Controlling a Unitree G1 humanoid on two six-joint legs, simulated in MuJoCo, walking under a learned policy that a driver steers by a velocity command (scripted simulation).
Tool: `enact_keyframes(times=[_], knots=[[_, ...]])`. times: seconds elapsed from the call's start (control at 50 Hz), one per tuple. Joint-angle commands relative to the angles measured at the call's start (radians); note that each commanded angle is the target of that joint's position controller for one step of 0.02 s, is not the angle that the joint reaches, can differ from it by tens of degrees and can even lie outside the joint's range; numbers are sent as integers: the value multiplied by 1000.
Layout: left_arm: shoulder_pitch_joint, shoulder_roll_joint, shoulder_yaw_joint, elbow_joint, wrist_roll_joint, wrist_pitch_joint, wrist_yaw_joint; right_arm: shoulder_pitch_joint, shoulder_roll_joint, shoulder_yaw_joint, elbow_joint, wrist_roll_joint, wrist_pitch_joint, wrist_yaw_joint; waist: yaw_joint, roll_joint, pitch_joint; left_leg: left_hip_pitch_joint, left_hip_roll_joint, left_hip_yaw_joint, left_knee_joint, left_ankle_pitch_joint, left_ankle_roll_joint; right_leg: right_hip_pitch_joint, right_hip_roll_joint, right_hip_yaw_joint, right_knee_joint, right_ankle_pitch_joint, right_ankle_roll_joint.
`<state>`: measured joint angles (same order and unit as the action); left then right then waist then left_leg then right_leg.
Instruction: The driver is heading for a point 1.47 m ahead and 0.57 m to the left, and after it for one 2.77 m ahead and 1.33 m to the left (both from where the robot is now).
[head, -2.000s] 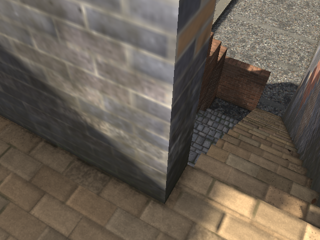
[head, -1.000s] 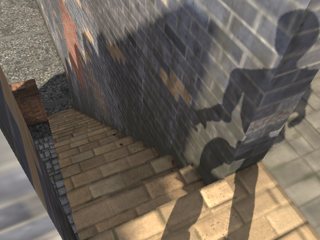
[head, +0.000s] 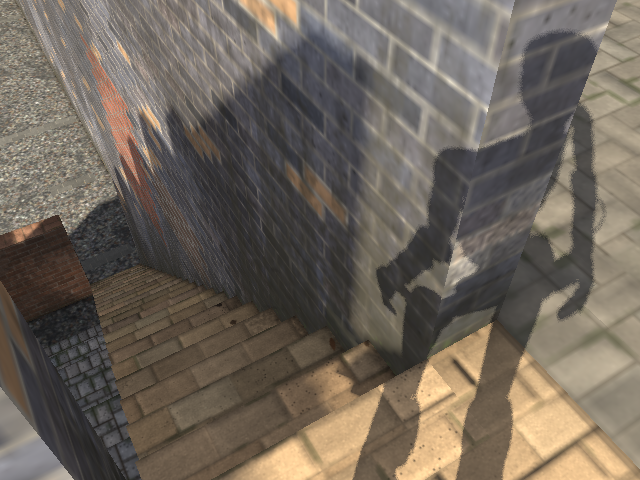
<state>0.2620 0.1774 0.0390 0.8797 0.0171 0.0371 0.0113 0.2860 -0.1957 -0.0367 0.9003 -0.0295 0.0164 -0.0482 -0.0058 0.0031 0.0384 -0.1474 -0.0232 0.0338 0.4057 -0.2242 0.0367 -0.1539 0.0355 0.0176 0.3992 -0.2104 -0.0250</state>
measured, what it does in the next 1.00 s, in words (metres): walks ahead: right foot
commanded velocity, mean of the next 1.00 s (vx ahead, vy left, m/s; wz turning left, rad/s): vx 0.49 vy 0.00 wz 0.04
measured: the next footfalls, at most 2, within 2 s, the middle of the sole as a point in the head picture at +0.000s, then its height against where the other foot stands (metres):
right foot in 0.94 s outside the picture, level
left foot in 1.50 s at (297, 429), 0.19 m lower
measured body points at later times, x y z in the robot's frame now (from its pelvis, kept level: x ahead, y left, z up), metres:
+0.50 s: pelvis +0.03 +0.01 -0.01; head +0.03 +0.01 +0.44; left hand +0.05 +0.24 -0.16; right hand +0.04 -0.24 -0.15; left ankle +0.00 +0.09 -0.74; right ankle +0.00 -0.10 -0.74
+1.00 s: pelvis +0.30 -0.04 -0.03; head +0.35 -0.02 +0.41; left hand +0.49 +0.20 -0.14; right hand +0.21 -0.29 -0.16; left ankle +0.04 +0.09 -0.68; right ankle +0.41 -0.13 -0.74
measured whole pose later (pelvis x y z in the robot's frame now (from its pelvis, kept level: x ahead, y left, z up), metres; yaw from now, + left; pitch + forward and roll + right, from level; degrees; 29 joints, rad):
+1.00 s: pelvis +0.30 -0.04 -0.03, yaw +3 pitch +2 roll -1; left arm 0.05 0.22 0.06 0.77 0.03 -0.09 -0.03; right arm 0.47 -0.22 -0.07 1.03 0.02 -0.05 0.00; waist -0.08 0.00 0.08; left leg -0.02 0.04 -0.04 0.88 -0.44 0.10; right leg -0.51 0.00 -0.12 0.62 -0.14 -0.07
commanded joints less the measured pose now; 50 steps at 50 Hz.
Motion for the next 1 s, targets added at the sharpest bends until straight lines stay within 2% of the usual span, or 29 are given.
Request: enact_keyframes(times=[0.02, 0.28, 0.32, 0.34, 0.36, 0.38, 0.42, 0.46, 0.5, 0.52, 0.54, 0.56, 0.58, 0.6, 0.62, 0.66, 0.7, 0.74, 0.78, 0.8, 0.82, 0.84, 0.88, 0.9, 0.92, 0.94, 0.96, 0.98, 1.0], knots=[[18, 79, 17, -21, 0, -12, 6, 44, -96, -24, -9, 0, -10, -6, -4, -5, 14, -16, 121, -130, -98, 57, 30, -27, -100, 105, -76, 56, -24], [66, 54, 9, 77, 0, -15, 19, 102, -64, -22, 103, 0, -12, -15, -3, -3, 35, -14, 116, -124, -113, 71, 30, -27, -108, 102, -93, 55, -31], [96, 92, 26, 81, 3, -2, 20, 131, -98, -40, 102, -6, -1, -13, -6, -6, 17, -56, 56, -101, -57, -431, 68, -68, -54, 89, -42, -419, -76], [90, 104, 30, 67, 8, 4, 16, 123, -106, -42, 86, -11, 6, -9, -4, -7, 92, -146, 66, -132, -40, -612, 92, -150, -69, 128, -32, -614, -106], [56, 79, 21, 40, 2, 2, 16, 79, -72, -30, 56, -7, 3, -7, 0, -8, 159, -211, 82, -151, -10, -583, 100, -199, -97, 171, -21, -616, -123], [41, 54, 14, 24, 0, -5, 15, 41, -40, -20, 30, -2, -6, -5, 6, -21, 161, -237, 87, -145, 7, -469, 96, -190, -121, 205, -39, -545, -131], [80, 93, 29, 24, 5, -23, 9, -4, -44, -23, -4, -6, -26, 7, 29, -83, 68, -260, 53, -78, 52, -261, 75, -64, -175, 292, -134, -490, -155], [53, 144, 49, 11, -2, -33, 5, -27, -40, -22, -33, -6, -42, 17, 18, -168, 50, -248, 22, 30, 141, -110, 67, -38, -264, 398, -227, -527, -198], [-32, 127, 48, -23, -12, -34, 2, 55, -42, -26, -22, -7, -56, 22, -44, -108, 46, -64, 30, 21, 89, -138, 90, -205, -229, 330, -178, -504, -181], [-94, 107, 43, -48, -7, -37, 2, 163, -57, -33, 6, 1, -64, 22, -96, -71, 41, 89, 41, -14, 45, -185, 95, -336, -166, 246, -100, -497, -147], [-174, 64, 31, -87, -8, -44, 0, 294, -109, -49, 40, -1, -74, 18, -156, 72, 54, 247, 149, -219, -63, -366, 131, -542, -65, 119, 124, -417, -100], [-222, 16, 20, -137, -1, -61, -4, 397, -188, -75, 65, 12, -82, 29, -176, 248, 89, 325, 357, -548, -237, -525, 199, -709, 18, -55, 426, -243, -70], [-222, 39, 29, -141, 22, -74, -1, 358, -147, -74, 60, -4, -76, 17, -148, 91, 139, 295, 434, -647, -268, -471, 217, -805, -9, 2, 563, -220, -78], [-183, 30, 31, -132, 28, -93, -10, 319, -139, -70, 41, -13, -79, 10, -106, 18, 120, 287, 418, -602, -259, -415, 212, -801, -42, 30, 634, -162, -92], [-147, 36, 34, -124, 28, -103, -22, 271, -140, -71, 22, -18, -84, 6, -74, 4, 76, 287, 374, -522, -253, -364, 191, -777, -59, 28, 678, -126, -96], [-146, 69, 45, -133, 22, -112, -45, 221, -150, -73, 5, -7, -96, 13, -51, 46, 43, 269, 295, -382, -277, -298, 170, -747, -81, 8, 683, -85, -81], [-247, 66, 41, -175, 26, -119, -70, 234, -90, -50, 39, 7, -88, 30, -70, 62, 74, 260, 267, -293, -326, -113, 157, -777, -90, -20, 659, 6, -46], [-317, 90, 33, -204, 28, -123, -76, 234, -112, -49, 52, 9, -94, 34, -71, 58, 77, 246, 239, -211, -351, 20, 163, -743, -99, -49, 548, 73, -28], [-338, 76, 23, -229, 23, -127, -77, 207, -157, -58, 46, 14, -98, 29, -72, 77, 85, 187, 213, -124, -376, 132, 161, -617, -88, -77, 397, 131, -28], [-321, 53, 15, -231, 26, -117, -90, 180, -182, -65, 50, 23, -87, 30, -56, 57, 120, 205, 246, -104, -399, 209, 158, -618, -110, -60, 284, 144, -27], [-360, 43, 6, -232, 16, -104, -105, 220, -164, -54, 74, 24, -85, 44, -75, 108, 126, 212, 242, -66, -411, 300, 162, -567, -105, -112, 256, 147, -38], [-360, 43, 6, -238, 13, -108, -111, 214, -154, -51, 85, 30, -86, 55, -80, 104, 128, 189, 224, -23, -397, 414, 154, -477, -89, -134, 192, 165, -56], [-308, 78, 22, -218, 18, -106, -95, 224, -166, -57, 101, 32, -91, 52, -52, 106, 64, 232, 233, -5, -243, 857, 133, -334, -22, -159, 163, 152, -88], [-233, 100, 30, -203, 15, -109, -81, 225, -205, -65, 106, 31, -91, 45, -23, 136, 10, 250, 243, -14, -130, 1043, 127, -248, 10, -165, 171, 113, -102], [-63, 133, 45, -156, 1, -109, -61, 234, -226, -67, 123, 12, -95, 37, 63, 219, -93, 184, 219, -5, 54, 996, 122, -6, 37, -132, 161, 19, -117], [148, 183, 69, -80, 3, -129, -43, 206, -216, -68, 107, 16, -93, 33, 150, 133, -165, 19, 177, 13, 296, 840, 118, 262, 10, -116, 132, 23, -118], [266, 272, 94, -60, 38, -139, -22, 234, -122, -46, 78, 26, -89, 41, 164, -40, -281, -322, 97, -3, 642, 313, 117, 578, -228, 169, 110, -354, -156], [282, 306, 100, -23, 8, -138, -22, 297, -49, -31, 47, 81, -87, 55, 120, -302, -463, -411, -4, -105, 908, -262, 111, 622, -452, 616, -106, -810, -199], [110, 229, 82, -54, 11, -127, -21, 162, -176, -66, 28, 69, -75, 46, 100, -163, -257, -461, 41, -126, 969, -165, 111, 383, -413, 587, -173, -785, -160]])
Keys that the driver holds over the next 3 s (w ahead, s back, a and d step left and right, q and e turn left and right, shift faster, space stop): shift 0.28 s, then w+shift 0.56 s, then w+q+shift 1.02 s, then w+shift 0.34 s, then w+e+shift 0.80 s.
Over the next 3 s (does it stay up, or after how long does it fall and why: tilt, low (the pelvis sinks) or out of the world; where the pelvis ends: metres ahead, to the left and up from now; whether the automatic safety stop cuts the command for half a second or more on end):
stays up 1.62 0.78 -1.17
